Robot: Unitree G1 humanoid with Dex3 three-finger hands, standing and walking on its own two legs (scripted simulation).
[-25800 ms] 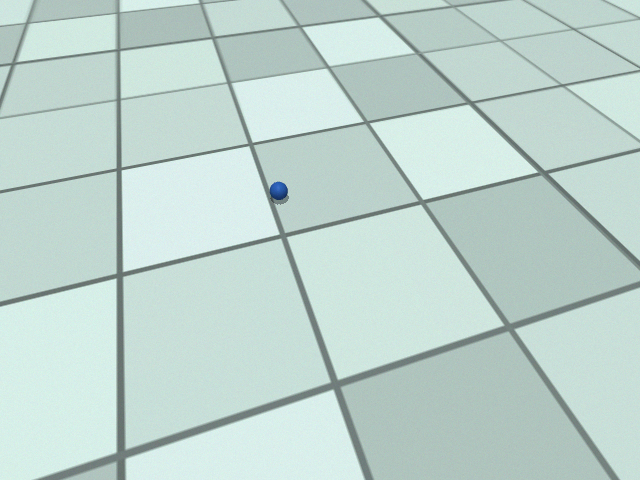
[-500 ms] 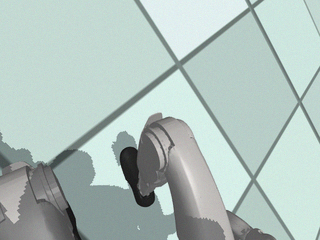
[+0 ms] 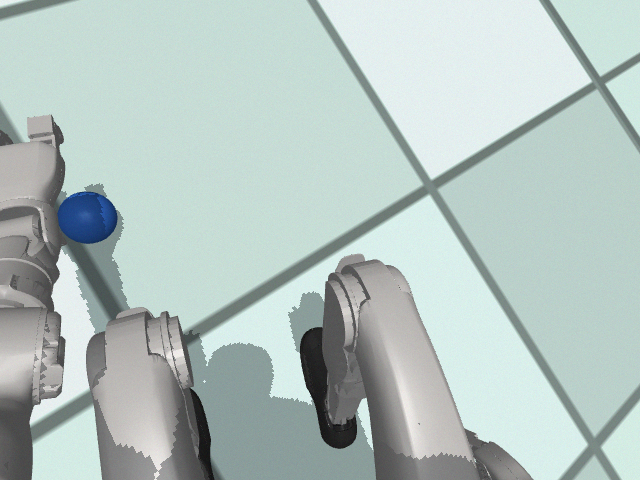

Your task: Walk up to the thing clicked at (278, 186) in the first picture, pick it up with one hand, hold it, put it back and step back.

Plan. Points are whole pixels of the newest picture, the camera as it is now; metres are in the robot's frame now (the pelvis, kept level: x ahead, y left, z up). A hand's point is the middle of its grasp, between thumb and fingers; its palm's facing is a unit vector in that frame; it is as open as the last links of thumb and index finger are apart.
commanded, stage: withdraw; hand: left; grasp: from above
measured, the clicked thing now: (88, 217) +0.48 +0.24 -0.29
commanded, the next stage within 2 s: home in 0.40 s
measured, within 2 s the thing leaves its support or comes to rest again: neither
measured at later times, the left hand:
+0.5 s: hand (54, 230) +0.43 +0.24 -0.15, palm faces -0.53 -0.07 -0.84, open 13.6 cm
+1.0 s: hand (17, 211) +0.43 +0.26 -0.08, palm faces -0.39 -0.31 -0.87, open 12.0 cm
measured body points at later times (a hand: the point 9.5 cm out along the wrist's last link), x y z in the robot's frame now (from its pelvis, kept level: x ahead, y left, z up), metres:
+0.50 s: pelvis -0.01 -0.01 +0.03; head +0.22 +0.05 +0.41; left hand +0.45 +0.24 -0.10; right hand +0.05 -0.29 -0.07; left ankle +0.06 +0.12 -0.30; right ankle +0.12 -0.12 -0.30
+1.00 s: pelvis +0.00 +0.00 +0.06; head +0.21 +0.05 +0.46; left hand +0.45 +0.27 -0.03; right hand +0.08 -0.26 -0.06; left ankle +0.06 +0.12 -0.30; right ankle +0.12 -0.12 -0.30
